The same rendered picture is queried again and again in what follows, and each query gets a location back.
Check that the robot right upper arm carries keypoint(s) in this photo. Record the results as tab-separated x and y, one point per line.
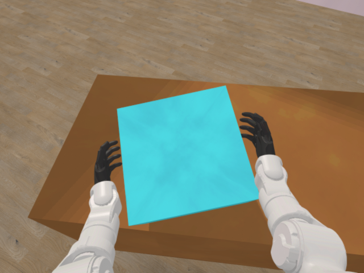
299	247

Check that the pedestal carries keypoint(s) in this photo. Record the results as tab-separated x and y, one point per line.
318	134

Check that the robot right hand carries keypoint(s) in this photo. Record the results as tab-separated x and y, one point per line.
261	139

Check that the right robot forearm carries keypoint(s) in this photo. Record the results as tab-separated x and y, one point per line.
275	197

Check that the robot left upper arm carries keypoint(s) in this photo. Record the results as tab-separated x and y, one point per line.
94	264

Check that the carton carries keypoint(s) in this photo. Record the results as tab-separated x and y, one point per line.
183	155

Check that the robot left hand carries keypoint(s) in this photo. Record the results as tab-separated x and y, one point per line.
102	170

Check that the left robot forearm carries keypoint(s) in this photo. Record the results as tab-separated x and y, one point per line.
100	231

